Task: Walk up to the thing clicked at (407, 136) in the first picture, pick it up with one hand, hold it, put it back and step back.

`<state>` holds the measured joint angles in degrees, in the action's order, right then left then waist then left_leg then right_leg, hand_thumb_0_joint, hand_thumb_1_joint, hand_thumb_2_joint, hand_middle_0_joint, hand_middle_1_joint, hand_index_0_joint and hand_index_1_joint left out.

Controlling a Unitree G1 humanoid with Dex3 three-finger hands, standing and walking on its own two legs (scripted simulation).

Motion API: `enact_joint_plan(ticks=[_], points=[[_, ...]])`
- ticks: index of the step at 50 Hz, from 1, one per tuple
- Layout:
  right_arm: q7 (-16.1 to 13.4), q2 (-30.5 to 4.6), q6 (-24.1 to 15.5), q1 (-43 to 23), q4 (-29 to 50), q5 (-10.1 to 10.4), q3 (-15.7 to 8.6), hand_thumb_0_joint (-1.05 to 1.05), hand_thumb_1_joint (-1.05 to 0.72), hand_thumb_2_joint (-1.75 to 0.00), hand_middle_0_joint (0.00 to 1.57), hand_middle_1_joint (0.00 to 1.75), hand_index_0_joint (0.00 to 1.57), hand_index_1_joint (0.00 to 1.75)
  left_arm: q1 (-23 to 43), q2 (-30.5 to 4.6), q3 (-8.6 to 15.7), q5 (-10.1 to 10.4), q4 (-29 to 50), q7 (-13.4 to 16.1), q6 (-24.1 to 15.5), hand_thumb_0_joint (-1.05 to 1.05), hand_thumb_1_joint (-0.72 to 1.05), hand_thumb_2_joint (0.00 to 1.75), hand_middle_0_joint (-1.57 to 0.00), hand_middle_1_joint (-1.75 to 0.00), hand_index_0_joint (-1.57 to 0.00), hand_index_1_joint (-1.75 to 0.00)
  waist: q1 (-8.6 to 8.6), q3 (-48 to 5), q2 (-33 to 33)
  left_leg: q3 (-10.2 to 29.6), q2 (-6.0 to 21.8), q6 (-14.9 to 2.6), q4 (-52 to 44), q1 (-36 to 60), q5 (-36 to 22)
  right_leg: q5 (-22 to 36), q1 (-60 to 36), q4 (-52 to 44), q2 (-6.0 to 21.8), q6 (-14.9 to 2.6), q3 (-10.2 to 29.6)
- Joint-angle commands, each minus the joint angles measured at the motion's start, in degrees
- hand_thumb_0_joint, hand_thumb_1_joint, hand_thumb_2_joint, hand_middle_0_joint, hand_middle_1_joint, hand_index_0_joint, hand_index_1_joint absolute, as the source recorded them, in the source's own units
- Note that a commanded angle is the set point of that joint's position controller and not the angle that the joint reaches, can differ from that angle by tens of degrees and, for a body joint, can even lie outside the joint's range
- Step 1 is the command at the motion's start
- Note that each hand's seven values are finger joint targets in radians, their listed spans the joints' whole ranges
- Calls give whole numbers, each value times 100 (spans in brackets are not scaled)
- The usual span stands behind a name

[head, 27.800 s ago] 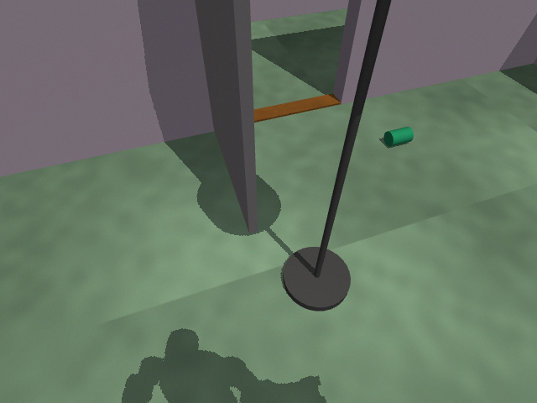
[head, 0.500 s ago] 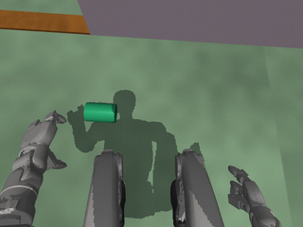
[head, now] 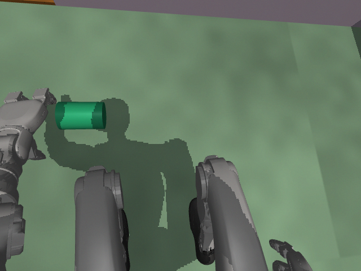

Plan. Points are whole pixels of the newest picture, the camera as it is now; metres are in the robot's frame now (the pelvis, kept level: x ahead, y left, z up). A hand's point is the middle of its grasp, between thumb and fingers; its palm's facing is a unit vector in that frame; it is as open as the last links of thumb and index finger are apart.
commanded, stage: rise first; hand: left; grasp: from above
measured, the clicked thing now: (82, 115) +0.52 +0.25 -0.33
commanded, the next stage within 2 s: none
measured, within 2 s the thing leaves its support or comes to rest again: neither
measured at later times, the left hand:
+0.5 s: hand (45, 123) +0.45 +0.30 -0.19, palm faces -0.48 +0.00 -0.88, open 14.2 cm
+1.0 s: hand (52, 118) +0.47 +0.29 -0.21, palm faces -0.47 -0.01 -0.88, open 14.1 cm
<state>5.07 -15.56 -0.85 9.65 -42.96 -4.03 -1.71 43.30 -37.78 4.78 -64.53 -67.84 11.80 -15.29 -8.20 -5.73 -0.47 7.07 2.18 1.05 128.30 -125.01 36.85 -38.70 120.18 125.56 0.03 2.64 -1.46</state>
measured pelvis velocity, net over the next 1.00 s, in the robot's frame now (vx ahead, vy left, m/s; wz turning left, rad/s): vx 0.01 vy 0.00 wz -0.04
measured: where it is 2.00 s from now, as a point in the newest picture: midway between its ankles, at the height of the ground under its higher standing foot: (162, 247)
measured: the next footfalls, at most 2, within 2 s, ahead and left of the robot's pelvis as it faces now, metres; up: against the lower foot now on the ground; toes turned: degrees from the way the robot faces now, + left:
none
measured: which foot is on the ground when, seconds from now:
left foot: down 0.00-1.00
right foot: down 0.00-1.00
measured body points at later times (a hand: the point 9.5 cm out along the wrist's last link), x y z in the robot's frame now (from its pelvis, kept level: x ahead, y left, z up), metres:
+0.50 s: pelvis +0.01 +0.00 -0.04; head +0.23 +0.07 +0.35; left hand +0.47 +0.29 -0.14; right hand +0.08 -0.27 -0.15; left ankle +0.09 +0.13 -0.34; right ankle +0.10 -0.14 -0.34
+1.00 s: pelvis +0.01 +0.00 -0.05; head +0.25 +0.06 +0.33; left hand +0.49 +0.29 -0.16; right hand +0.05 -0.28 -0.15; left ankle +0.09 +0.13 -0.34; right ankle +0.10 -0.14 -0.34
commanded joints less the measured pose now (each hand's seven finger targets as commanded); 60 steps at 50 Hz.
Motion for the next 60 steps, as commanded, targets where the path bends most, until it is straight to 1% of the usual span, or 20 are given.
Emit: enact_joint_plan(ticks=[1, 3, 5, 8, 13, 16, 22, 24, 28, 29, 30, 32, 37, 44, 45, 49, 50, 51, 52, 60], points=[[-43, -1222, -44, 819, 259, -96, -398, 0, -90, -90, 20, 30, 20, 30, 1746, -1565, 232, -140, 479, 343, -111, 0, -56, 104, -5, -97, -5, -98, 12, -3475, -1137, -481, -204, -222, -1356, 2841, -264, 518, -1263, -1314, -134, -475, -555], [-15, -1251, -12, 909, 174, -129, -383, 0, -90, -90, 20, 30, 20, 30, 1830, -1586, 212, -264, 365, 373, -145, 0, -56, 104, -5, -97, -5, -97, -34, -3583, -1160, -449, -201, -215, -1252, 2851, -442, 691, -1221, -1165, -136, -479, -593], [-4, -1290, 20, 928, 161, -155, -380, 0, -90, -90, 20, 30, 20, 30, 1902, -1848, 351, -375, 308, 445, -162, 0, -55, 103, -5, -97, -5, -97, 8, -3760, -1192, -454, -194, -220, -1155, 2907, -576, 796, -1243, -1131, -146, -477, -585], [24, -1231, 38, 808, 229, -200, -349, 0, -90, -90, 20, 30, 20, 30, 2344, -1665, 129, -464, 503, 504, -253, 0, -55, 102, -6, -97, -5, -97, -121, -3617, -1159, -530, -210, -254, -1005, 2636, -539, 798, -1203, -1145, -168, -459, -582], [62, -1275, 73, 894, 155, -278, -289, 0, -91, -90, 20, 30, 20, 30, 2363, -1957, 261, -700, 201, 639, -316, 0, -55, 102, -6, -98, -6, -97, -114, -3695, -1234, -510, -198, -242, -862, 2629, -652, 878, -1251, -982, -189, -452, -637], [77, -1283, 79, 836, 187, -306, -273, 0, -91, -90, 20, 30, 20, 30, 2452, -1777, 122, -754, 59, 706, -346, 0, -54, 101, -5, -98, -6, -98, -202, -3556, -1253, -461, -192, -235, -818, 2573, -546, 799, -1022, -919, -201, -456, -673], [92, -1311, 110, 848, 143, -367, -212, 0, -90, -90, 20, 30, 20, 30, 2564, -1937, 162, -948, -31, 858, -329, 0, -53, 100, -6, -99, -7, -98, -246, -3627, -1345, -461, -187, -242, -689, 2601, -744, 996, -1022, -801, -210, -439, -710], [96, -1300, 110, 841, 146, -385, -180, 0, -91, -90, 20, 30, 20, 30, 2741, -1902, 76, -993, 26, 896, -346, 0, -53, 100, -6, -100, -6, -98, -305, -3600, -1434, -458, -179, -236, -653, 2535, -707, 992, -983, -777, -215, -440, -717], [89, -1317, 94, 821, 142, -390, -173, 0, -91, -90, 20, 30, 20, 30, 2659, -1974, 141, -1009, -215, 986, -300, 0, -52, 99, -6, -101, -7, -99, -280, -3515, -1423, -421, -171, -234, -685, 2526, -536, 825, -824, -729, -210, -449, -736], [87, -1328, 84, 840, 131, -408, -158, 0, -90, -90, 20, 30, 20, 30, 2706, -1865, 86, -1005, -280, 1004, -287, 0, -52, 99, -6, -101, -7, -100, -366, -3434, -1476, -381, -163, -216, -713, 2534, -483, 784, -712, -673, -202, -458, -768], [92, -1314, 75, 828, 128, -407, -143, 0, -91, -90, 20, 30, 20, 30, 2750, -1823, 49, -1001, -221, 1022, -275, 0, -53, 100, -6, -101, -7, -99, -342, -3466, -1517, -381, -164, -209, -695, 2569, -523, 834, -713, -666, -207, -461, -763], [92, -1343, 61, 887, 125, -407, -137, 0, -91, -90, 20, 30, 20, 30, 2779, -1997, 163, -1006, -183, 1078, -241, 0, -52, 99, -6, -101, -7, -100, -323, -3600, -1580, -375, -158, -203, -662, 2653, -694, 989, -788, -624, -194, -453, -763], [107, -1341, 59, 958, 115, -423, -103, 0, -91, -90, 20, 30, 20, 30, 2769, -1966, 130, -967, -267, 1067, -188, 0, -53, 99, -6, -102, -7, -100, -403, -3669, -1567, -419, -169, -222, -540, 2574, -897, 1204, -938, -609, -200, -432, -738], [125, -1343, 46, 949, 133, -444, -45, 0, -91, -90, 20, 30, 20, 30, 2776, -2175, 233, -901, -396, 1068, -218, 0, -52, 98, -6, -103, -8, -101, -395, -3503, -1369, -471, -189, -271, -445, 2146, -691, 1037, -1042, -658, -212, -409, -702], [131, -1320, 48, 954, 131, -462, -18, 0, -91, -90, 20, 30, 20, 30, 2644, -2073, 163, -928, -424, 1055, -225, 0, -53, 99, -6, -103, -7, -101, -385, -3477, -1479, -476, -199, -254, -462, 2213, -721, 1071, -1069, -639, -212, -422, -710], [142, -1369, 56, 984, 135, -464, -9, 0, -91, -90, 20, 30, 20, 30, 2712, -2125, 196, -932, -487, 1086, -237, 0, -52, 98, -6, -103, -7, -101, -466, -3516, -1366, -437, -189, -261, -409, 2206, -778, 1134, -1064, -616, -228, -413, -739], [129, -1356, 59, 936, 108, -445, -15, 0, -91, -90, 20, 30, 20, 30, 2735, -2124, 166, -929, -493, 1091, -241, 0, -52, 98, -6, -104, -8, -102, -396, -3520, -1421, -445, -184, -259, -411, 2221, -738, 1096, -967, -621, -236, -424, -726], [125, -1361, 61, 963, 118, -453, -9, 0, -91, -90, 20, 30, 20, 30, 2800, -2164, 184, -934, -456, 1103, -257, 0, -60, 106, -6, -98, -4, -100, -439, -3562, -1453, -443, -185, -256, -377, 2233, -751, 1102, -991, -621, -239, -421, -734], [135, -1367, 52, 1000, 125, -466, 0, 0, -91, -90, 20, 30, 20, 30, 2817, -2167, 186, -946, -446, 1110, -249, 0, -53, 99, -6, -103, -7, -101, -459, -3587, -1514, -443, -186, -248, -376, 2297, -806, 1152, -1028, -604, -228, -422, -739], [143, -1389, 41, 983, 82, -499, 42, 0, -91, -90, 20, 30, 20, 30, 2886, -2145, 135, -993, -638, 1168, -236, 0, -53, 99, -6, -103, -7, -102, -526, -3370, -1551, -418, -185, -238, -359, 2219, -730, 1081, -863, -552, -227, -436, -761]])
